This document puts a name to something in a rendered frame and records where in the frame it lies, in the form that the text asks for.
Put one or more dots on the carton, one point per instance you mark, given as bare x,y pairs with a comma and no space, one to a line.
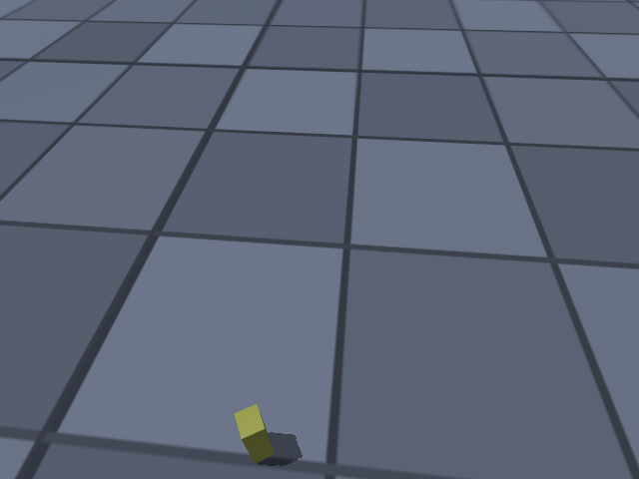
254,433

